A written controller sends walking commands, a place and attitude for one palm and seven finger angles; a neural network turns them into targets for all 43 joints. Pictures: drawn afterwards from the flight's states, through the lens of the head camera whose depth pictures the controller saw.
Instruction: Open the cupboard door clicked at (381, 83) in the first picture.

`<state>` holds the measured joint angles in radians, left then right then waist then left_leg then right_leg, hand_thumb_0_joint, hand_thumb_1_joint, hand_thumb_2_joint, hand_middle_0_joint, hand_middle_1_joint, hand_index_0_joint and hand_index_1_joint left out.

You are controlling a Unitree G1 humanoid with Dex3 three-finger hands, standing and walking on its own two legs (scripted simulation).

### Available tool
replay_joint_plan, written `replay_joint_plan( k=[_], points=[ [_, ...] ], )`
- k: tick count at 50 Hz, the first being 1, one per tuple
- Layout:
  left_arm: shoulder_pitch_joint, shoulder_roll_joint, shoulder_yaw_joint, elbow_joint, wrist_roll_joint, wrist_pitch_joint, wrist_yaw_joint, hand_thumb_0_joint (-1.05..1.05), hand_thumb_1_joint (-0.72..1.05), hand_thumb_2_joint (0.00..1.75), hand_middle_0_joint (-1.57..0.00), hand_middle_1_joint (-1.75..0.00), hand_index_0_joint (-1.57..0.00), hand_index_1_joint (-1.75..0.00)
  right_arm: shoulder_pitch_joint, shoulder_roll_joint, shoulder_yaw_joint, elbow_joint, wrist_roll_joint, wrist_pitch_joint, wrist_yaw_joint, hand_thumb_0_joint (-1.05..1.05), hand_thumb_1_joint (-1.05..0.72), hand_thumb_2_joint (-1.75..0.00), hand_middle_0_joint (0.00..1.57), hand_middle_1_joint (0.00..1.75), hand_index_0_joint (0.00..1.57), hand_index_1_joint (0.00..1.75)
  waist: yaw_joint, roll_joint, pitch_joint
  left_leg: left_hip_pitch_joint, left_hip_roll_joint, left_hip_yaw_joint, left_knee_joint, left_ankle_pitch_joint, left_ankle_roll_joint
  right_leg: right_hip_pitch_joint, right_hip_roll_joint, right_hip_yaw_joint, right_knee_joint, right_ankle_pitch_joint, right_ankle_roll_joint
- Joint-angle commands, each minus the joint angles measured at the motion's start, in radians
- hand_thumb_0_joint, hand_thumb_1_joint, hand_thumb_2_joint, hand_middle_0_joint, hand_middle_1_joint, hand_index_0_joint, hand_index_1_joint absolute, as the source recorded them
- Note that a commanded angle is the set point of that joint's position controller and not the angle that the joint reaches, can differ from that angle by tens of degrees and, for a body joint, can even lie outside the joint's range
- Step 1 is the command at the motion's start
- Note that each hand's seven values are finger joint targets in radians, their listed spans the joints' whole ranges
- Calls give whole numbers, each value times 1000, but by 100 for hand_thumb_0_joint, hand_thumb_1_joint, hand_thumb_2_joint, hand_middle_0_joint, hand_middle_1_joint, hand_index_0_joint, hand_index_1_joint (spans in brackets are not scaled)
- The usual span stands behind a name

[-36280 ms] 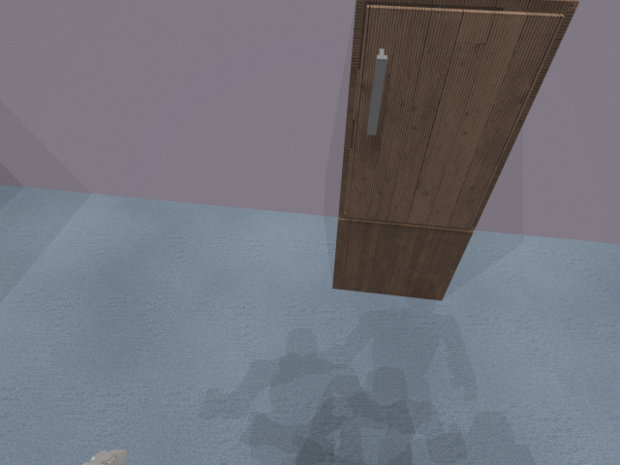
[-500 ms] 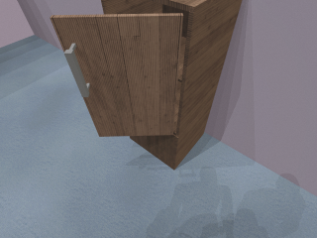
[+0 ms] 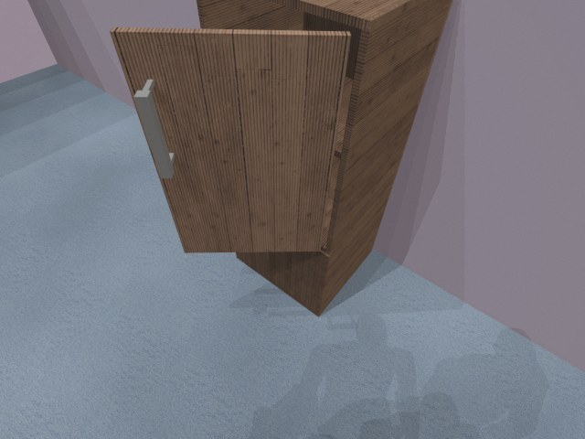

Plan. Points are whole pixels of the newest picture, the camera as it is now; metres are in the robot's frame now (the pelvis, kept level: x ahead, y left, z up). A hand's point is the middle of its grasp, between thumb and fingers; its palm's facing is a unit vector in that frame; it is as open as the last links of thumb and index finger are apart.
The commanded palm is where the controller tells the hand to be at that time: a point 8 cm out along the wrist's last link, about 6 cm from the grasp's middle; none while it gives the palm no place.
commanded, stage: shuffle to correct the standing spot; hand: left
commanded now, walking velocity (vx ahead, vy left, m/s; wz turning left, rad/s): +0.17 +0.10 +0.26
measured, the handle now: (158, 131) +0.61 +0.29 +0.08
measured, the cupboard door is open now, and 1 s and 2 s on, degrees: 40 40 40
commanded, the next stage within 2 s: come to a stop and stand still in 0.30 s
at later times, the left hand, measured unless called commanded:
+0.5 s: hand out of the picture +0.08 +0.23 -0.17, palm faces +0.10 -0.98 -0.17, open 7.4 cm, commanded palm none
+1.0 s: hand out of the picture +0.12 +0.22 -0.17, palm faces +0.13 -0.96 -0.23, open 7.3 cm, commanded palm none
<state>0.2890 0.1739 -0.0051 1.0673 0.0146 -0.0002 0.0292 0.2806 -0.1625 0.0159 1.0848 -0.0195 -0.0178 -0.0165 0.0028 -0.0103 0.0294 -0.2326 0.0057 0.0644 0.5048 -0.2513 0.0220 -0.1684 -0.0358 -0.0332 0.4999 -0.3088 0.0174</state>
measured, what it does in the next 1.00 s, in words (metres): steps on the spot: right foot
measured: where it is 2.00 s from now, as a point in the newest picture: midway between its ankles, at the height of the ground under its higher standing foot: outside the picture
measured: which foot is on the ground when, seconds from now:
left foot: down 0.00-0.76, up 0.78-1.00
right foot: down 0.00-0.28, up 0.30-0.72, down 0.74-1.00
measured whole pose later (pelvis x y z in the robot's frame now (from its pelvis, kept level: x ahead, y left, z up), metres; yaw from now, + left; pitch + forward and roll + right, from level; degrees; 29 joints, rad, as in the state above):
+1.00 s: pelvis +0.07 +0.03 +0.00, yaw +5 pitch +0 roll +2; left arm 0.18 0.17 0.04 0.96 0.03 0.01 0.04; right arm 0.21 -0.17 -0.05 1.02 -0.02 0.04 -0.01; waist 0.01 -0.03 0.06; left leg -0.37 0.00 0.02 0.92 -0.49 -0.03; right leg -0.36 -0.04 -0.08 0.54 -0.18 -0.05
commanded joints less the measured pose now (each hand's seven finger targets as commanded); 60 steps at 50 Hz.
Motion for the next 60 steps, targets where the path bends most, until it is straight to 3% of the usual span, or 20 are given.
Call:
replay_joint_plan(
  k=[1,6,8,10,12,14,15,18,22,27,35,37,39,40,45,51,54,56,57,60],
  points=[
    [73,107,30,-36,9,-14,2,0,90,90,-20,-30,-20,-30,34,-118,-29,-44,2,-6,-3,0,-90,-90,20,30,20,30,12,16,45,-60,87,-113,-111,-66,36,-38,-57,42,-70,-84,-54],
    [137,177,66,-45,12,-9,0,0,90,90,-20,-30,-20,-30,-8,-93,-39,-97,-4,13,12,0,-90,-90,20,30,20,30,40,-178,125,-281,-4,-1,159,-189,10,-13,-235,262,-235,-348,-144],
    [156,188,81,-49,15,-22,6,0,90,90,-20,-30,-20,-30,-55,-86,-42,-128,-5,8,19,0,-90,-90,20,30,20,30,55,-199,145,-343,25,-12,292,-206,6,-3,-332,334,-276,-194,-199],
    [130,187,86,-56,22,-33,6,0,90,90,-20,-30,-20,-30,-44,-69,-42,-138,1,-5,25,0,-90,-90,20,30,20,30,30,-153,112,-279,43,-21,200,-206,9,9,-329,241,-193,23,-197],
    [59,159,78,-72,20,-25,1,0,90,90,-20,-30,-20,-30,115,-61,-39,-78,3,-20,24,0,-90,-90,20,30,20,30,-43,-45,54,34,1,12,-31,-69,16,-138,-195,49,4,27,-122],
    [25,59,57,-121,8,-23,-11,0,90,90,-20,-30,-20,-30,318,-210,-72,-27,-14,-29,2,0,-90,-90,20,30,20,30,-95,371,-16,271,317,-483,-244,84,175,-479,38,-113,519,-331,-30],
    [-12,78,59,-127,14,-25,-8,0,90,90,-20,-30,-20,-30,317,-206,-69,-23,-10,-20,-3,0,-90,-90,20,30,20,30,-98,276,-5,235,344,-494,-262,69,220,-501,3,-19,642,-317,-57],
    [-22,55,56,-91,18,-31,-22,0,90,90,-20,-30,-20,-30,159,-119,-44,-72,-9,-39,-8,0,-90,-90,20,30,20,30,-34,67,65,91,298,-370,-276,109,230,-491,-70,9,703,-130,-55],
    [22,20,44,-57,15,-19,-23,0,90,90,-20,-30,-20,-30,169,-90,-30,-56,-1,-66,-20,0,-90,-90,20,30,20,30,0,60,13,129,228,-166,-242,627,190,-424,-54,-15,639,-2,-18],
    [-3,12,35,-58,3,3,2,0,90,90,-20,-30,-20,-30,135,-91,-25,-43,-4,-55,-36,0,-90,-90,20,30,20,30,11,56,-15,158,231,-113,-174,932,144,-317,-28,-3,404,46,-2],
    [-30,57,50,-104,6,-3,16,0,90,90,-20,-30,-20,-30,119,-97,-60,-46,0,-8,-33,0,-90,-90,20,30,20,30,10,69,-2,134,217,-130,-38,756,103,-124,-14,-18,33,153,-18],
    [37,123,65,-96,12,-20,22,0,90,90,-20,-30,-20,-30,131,-66,-65,-58,10,-6,-27,0,-90,-90,20,30,20,30,21,-78,-74,-23,101,-81,114,392,29,71,-154,156,28,703,-80],
    [73,165,65,-92,6,-21,22,0,90,90,-20,-30,-20,-30,126,-23,-68,-71,18,11,-24,0,-90,-90,20,30,20,30,25,-180,-135,-132,-27,-31,329,-346,-25,125,-388,287,-26,1080,-264],
    [59,160,68,-100,9,-22,26,0,90,90,-20,-30,-20,-30,90,-20,-66,-77,15,26,-26,0,-90,-90,20,30,20,30,32,-240,-149,-141,-12,-65,447,-398,-29,90,-377,313,-63,1000,-296],
    [-40,152,78,-153,14,-10,23,0,90,90,-20,-30,-20,-30,45,-22,-72,-83,7,51,-2,0,-90,-90,20,30,20,30,9,-114,-93,-164,-4,-53,526,-245,-57,-64,-269,199,-135,566,-232],
    [-33,195,93,-156,25,4,16,0,90,90,-20,-30,-20,-30,35,-21,-65,-111,7,38,9,0,-90,-90,20,30,20,30,22,-143,-95,-66,-12,-9,204,-203,-48,-105,-241,238,-173,152,-209],
    [-69,165,82,-156,8,21,8,0,90,90,-20,-30,-20,-30,158,-33,-56,-69,6,26,5,0,-90,-90,20,30,20,30,-36,-97,-71,190,-15,8,-87,-47,-25,-287,-136,149,-138,-169,-103],
    [-64,57,55,-177,-1,32,-3,0,90,90,-20,-30,-20,-30,146,-135,-71,-92,-15,20,-2,0,-90,-90,20,30,20,30,-37,262,37,38,250,-351,-338,-338,68,-376,22,-4,148,-206,-18],
    [-94,61,55,-187,3,30,-4,0,90,90,-20,-30,-20,-30,95,-170,-69,-125,-23,21,-5,0,-90,-90,20,30,20,30,-35,259,118,-124,343,-449,-421,-421,152,-368,28,-3,287,-170,-19],
    [-7,62,63,-121,19,31,-24,0,90,90,-20,-30,-20,-30,-17,-139,-56,-137,-14,6,-10,0,-90,-90,20,30,20,30,30,132,148,-206,262,-335,-407,-381,142,-324,22,50,523,-42,-28]
  ],
)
